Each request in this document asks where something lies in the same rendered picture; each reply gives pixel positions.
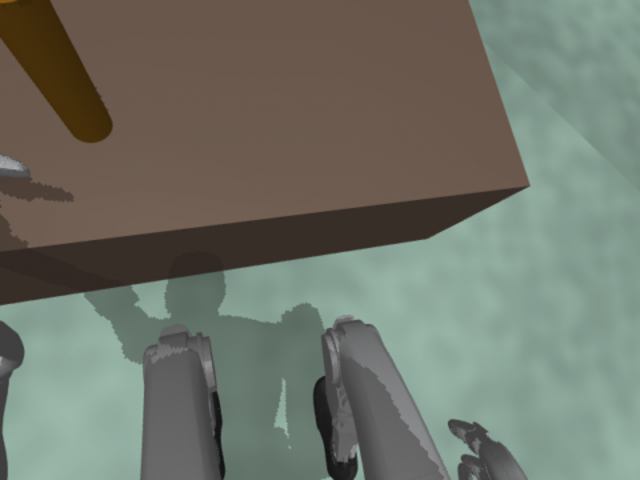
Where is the right robot foot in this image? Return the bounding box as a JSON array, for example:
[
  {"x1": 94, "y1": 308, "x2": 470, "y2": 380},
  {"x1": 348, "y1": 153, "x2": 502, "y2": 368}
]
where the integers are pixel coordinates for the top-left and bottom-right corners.
[{"x1": 313, "y1": 376, "x2": 358, "y2": 480}]

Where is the can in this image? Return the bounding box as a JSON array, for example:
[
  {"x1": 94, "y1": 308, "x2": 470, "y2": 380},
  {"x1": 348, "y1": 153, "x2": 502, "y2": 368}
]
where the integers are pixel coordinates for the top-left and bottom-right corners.
[{"x1": 0, "y1": 0, "x2": 113, "y2": 143}]

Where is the left robot arm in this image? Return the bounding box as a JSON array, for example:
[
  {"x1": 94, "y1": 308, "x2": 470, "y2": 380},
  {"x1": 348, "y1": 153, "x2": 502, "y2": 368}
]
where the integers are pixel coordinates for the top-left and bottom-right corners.
[{"x1": 0, "y1": 321, "x2": 24, "y2": 480}]

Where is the left robot hand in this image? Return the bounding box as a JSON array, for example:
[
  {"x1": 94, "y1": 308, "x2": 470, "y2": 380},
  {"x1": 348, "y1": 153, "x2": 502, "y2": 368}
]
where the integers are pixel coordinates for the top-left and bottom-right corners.
[{"x1": 0, "y1": 154, "x2": 30, "y2": 178}]

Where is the right robot hand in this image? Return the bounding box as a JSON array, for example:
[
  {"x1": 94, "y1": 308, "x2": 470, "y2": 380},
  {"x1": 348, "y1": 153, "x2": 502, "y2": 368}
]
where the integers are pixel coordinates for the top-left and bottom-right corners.
[{"x1": 448, "y1": 419, "x2": 528, "y2": 480}]

